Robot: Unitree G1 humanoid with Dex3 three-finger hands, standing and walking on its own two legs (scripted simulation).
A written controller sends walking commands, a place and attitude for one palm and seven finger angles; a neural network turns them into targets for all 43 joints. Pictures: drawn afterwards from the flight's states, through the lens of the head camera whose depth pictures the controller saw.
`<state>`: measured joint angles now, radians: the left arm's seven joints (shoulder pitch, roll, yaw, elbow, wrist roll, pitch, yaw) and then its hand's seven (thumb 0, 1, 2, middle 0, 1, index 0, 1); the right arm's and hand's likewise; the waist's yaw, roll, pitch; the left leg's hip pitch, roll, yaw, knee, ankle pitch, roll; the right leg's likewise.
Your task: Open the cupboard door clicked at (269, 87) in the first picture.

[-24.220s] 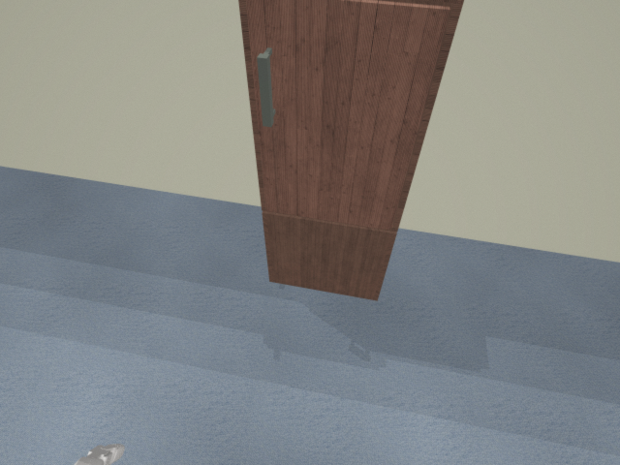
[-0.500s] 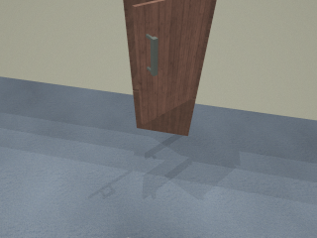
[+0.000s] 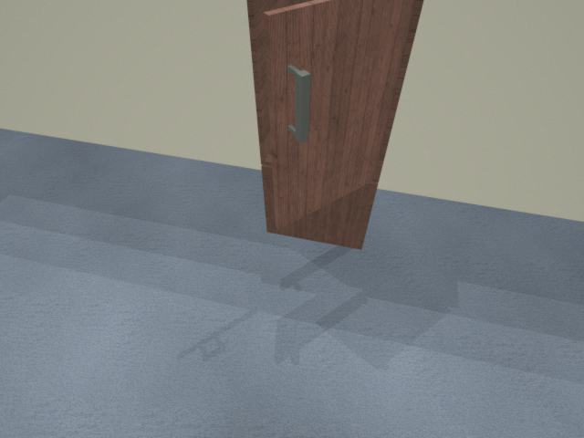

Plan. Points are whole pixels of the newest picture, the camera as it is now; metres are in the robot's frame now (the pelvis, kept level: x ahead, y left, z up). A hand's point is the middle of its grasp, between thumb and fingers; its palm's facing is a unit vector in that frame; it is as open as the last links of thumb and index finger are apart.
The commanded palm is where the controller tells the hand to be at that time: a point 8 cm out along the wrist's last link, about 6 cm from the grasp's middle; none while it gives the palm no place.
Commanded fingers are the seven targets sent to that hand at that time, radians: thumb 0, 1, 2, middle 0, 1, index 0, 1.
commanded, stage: let the arm hang, fingers relaxed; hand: left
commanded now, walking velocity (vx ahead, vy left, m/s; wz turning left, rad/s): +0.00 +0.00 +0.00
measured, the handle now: (297, 105) +0.73 +0.04 +0.07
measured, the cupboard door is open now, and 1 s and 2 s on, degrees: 48 48 48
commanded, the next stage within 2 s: look to check the result in 0.30 s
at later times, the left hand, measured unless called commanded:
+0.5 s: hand out of the picture +0.09 +0.21 -0.16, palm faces +0.00 -0.96 -0.28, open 7.4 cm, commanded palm none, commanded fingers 0.00 0.90 0.90 -0.20 -0.30 -0.20 -0.30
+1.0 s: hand out of the picture +0.13 +0.22 -0.16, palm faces -0.03 -0.95 -0.30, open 7.4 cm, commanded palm none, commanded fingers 0.00 0.90 0.90 -0.20 -0.30 -0.20 -0.30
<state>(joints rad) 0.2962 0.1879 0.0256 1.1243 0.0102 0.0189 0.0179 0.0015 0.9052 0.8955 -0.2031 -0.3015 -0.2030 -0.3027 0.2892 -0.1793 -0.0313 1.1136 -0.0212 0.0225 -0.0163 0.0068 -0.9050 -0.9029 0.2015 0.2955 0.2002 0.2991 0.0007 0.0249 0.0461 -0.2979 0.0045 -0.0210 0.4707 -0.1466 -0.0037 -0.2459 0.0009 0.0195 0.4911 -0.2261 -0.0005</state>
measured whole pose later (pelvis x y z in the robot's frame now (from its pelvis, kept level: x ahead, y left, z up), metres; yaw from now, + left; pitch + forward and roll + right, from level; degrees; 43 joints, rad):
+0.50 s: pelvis +0.04 +0.00 +0.01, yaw +0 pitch -2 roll +0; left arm 0.15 0.24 0.02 1.11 0.01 -0.01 0.02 0.00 0.90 0.90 -0.20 -0.30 -0.20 -0.30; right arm 0.17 -0.24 -0.02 1.12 -0.02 0.00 -0.01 0.01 -0.90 -0.90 0.20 0.30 0.20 0.30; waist 0.00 0.02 0.07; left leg -0.21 0.01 -0.01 0.40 -0.17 -0.01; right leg -0.16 0.00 0.03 0.41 -0.23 0.01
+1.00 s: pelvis +0.06 +0.00 +0.01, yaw -1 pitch -1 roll +0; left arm 0.13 0.28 0.01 1.13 0.01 -0.02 0.01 0.00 0.90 0.90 -0.21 -0.30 -0.21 -0.30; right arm 0.11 -0.28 -0.01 1.13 -0.01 0.00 -0.01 0.01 -0.90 -0.90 0.20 0.30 0.20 0.30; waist 0.00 0.01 0.07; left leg -0.16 0.01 0.00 0.36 -0.18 -0.01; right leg -0.10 0.00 0.04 0.35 -0.23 0.01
